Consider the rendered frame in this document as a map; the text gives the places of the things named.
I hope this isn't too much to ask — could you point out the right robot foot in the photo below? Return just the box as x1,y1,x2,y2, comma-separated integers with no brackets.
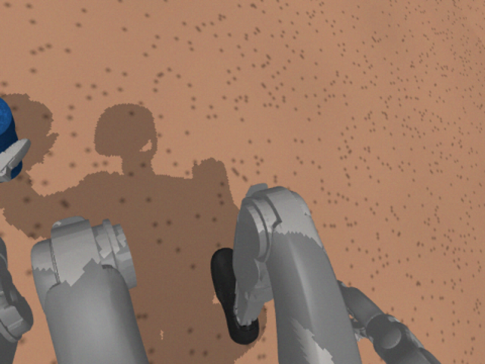
211,248,259,345

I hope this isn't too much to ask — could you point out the left robot arm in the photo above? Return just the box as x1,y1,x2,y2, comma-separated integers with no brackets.
0,238,33,364

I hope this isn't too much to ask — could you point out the cup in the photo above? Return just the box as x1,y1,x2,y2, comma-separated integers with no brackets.
0,98,23,183

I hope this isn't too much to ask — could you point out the left robot hand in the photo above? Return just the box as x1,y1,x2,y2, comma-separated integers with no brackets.
0,139,31,182

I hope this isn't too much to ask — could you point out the right robot hand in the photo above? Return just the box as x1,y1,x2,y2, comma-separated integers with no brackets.
337,280,384,341

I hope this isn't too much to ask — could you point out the right robot arm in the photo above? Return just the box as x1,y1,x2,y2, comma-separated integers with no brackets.
365,314,441,364

